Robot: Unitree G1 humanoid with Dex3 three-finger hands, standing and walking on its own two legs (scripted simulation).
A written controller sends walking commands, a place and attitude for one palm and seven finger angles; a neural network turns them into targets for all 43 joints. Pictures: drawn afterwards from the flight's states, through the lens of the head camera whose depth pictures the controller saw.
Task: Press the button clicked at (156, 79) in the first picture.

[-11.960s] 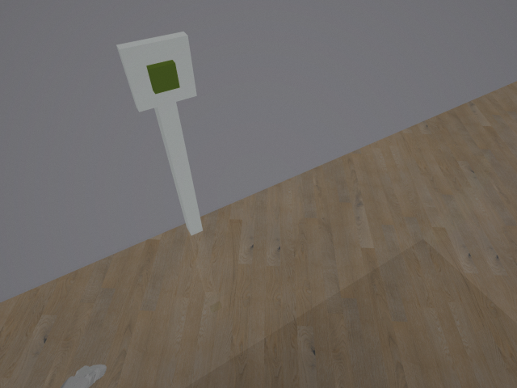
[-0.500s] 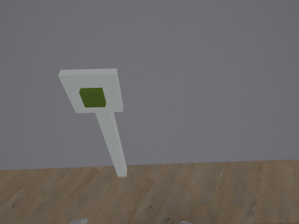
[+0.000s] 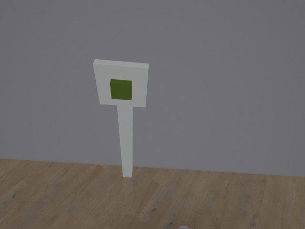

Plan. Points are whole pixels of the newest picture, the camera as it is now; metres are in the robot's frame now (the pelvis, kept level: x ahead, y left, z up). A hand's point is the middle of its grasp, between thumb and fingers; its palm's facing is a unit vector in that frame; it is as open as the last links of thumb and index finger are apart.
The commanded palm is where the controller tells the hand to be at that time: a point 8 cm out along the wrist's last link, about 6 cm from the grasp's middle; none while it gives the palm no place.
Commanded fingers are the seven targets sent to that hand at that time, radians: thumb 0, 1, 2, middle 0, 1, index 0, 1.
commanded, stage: come to a stop and stand still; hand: left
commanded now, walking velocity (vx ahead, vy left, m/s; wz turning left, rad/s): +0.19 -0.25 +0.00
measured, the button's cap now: (121, 89) +0.55 +0.15 +0.05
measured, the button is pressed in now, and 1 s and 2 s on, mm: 0 0 0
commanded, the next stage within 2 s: look again from close up in 0.88 s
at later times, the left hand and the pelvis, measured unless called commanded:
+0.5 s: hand out of the picture +0.04 +0.14 -0.16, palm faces -0.01 -0.97 -0.22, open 7.3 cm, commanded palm none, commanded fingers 0.00 0.90 0.90 -0.20 -0.30 -0.20 -0.30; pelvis -0.01 -0.04 +0.01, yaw -1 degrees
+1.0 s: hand out of the picture -0.03 +0.09 -0.16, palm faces +0.05 -0.98 -0.17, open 7.3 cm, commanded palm none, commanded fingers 0.00 0.90 0.90 -0.20 -0.30 -0.20 -0.30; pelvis -0.01 -0.07 +0.02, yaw -1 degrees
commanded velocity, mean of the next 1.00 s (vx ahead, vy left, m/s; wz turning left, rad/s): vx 0.01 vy -0.04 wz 0.00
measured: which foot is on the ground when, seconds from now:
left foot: down 0.00-1.00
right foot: up 0.00-0.44, down 0.46-1.00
